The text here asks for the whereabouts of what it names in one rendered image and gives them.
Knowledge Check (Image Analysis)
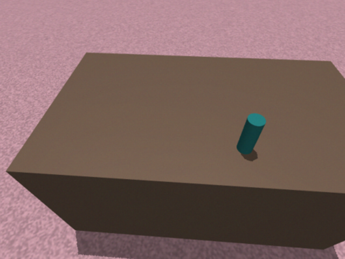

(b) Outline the can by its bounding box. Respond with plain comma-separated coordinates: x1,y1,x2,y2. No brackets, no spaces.
237,113,266,154

